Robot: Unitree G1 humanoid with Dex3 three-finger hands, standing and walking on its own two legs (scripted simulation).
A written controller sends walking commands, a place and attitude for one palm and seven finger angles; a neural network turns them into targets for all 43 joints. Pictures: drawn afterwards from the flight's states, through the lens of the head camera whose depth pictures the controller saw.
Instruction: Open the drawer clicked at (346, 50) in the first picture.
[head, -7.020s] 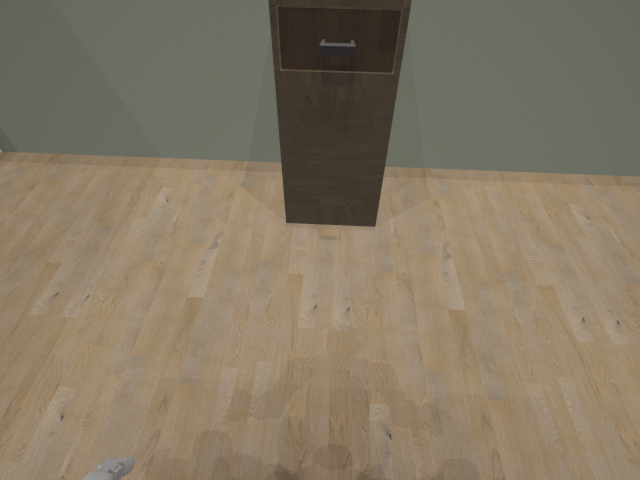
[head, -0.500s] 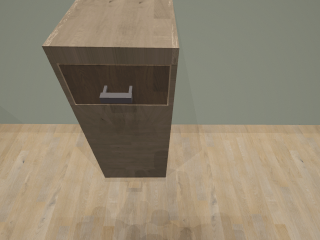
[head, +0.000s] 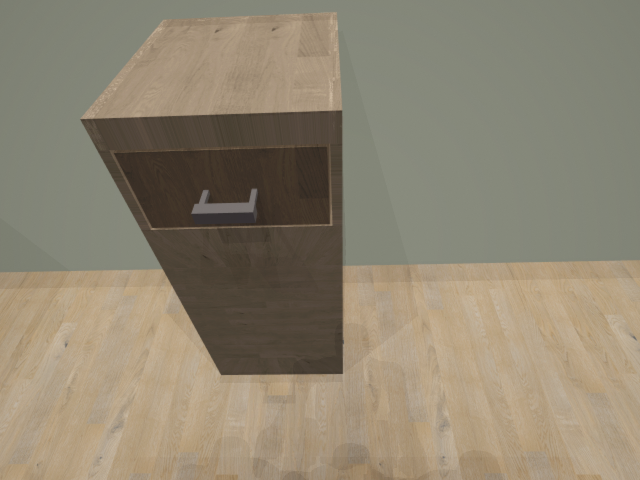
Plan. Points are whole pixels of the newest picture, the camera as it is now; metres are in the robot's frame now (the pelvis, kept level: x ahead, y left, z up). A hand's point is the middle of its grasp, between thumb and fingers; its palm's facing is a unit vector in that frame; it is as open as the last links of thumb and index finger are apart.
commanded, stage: look again from close up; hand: left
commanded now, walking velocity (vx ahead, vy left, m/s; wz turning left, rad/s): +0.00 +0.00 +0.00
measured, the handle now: (227, 204) +0.55 +0.20 +0.03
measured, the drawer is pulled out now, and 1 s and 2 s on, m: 0.00 0.00 0.00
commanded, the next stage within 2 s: raise the hand with hooked fingers in 0.02 s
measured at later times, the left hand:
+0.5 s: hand (171, 467) +0.15 +0.19 -0.04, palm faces -0.02 -0.28 -0.96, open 8.4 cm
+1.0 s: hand (127, 408) +0.20 +0.24 +0.02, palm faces +0.01 -0.13 -0.99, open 11.3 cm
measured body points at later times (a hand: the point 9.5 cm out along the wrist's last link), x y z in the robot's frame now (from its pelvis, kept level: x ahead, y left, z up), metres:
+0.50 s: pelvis -0.05 +0.02 -0.03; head -0.03 -0.01 +0.42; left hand +0.15 +0.21 +0.02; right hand +0.18 -0.24 -0.09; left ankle -0.05 +0.15 -0.73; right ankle -0.03 -0.09 -0.73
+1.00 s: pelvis -0.06 +0.04 -0.01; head -0.06 +0.01 +0.44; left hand +0.19 +0.24 +0.08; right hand +0.10 -0.17 -0.12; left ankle -0.05 +0.15 -0.73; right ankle -0.03 -0.09 -0.73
